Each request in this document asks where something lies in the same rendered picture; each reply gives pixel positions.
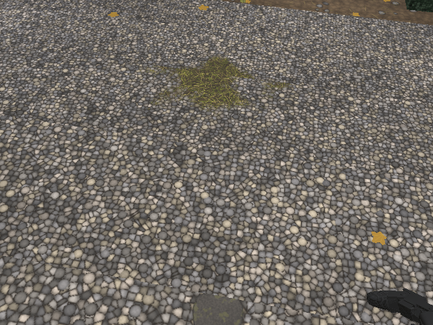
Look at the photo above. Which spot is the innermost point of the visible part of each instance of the right robot hand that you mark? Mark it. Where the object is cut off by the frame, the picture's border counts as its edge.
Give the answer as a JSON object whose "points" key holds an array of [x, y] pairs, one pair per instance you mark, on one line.
{"points": [[410, 304]]}

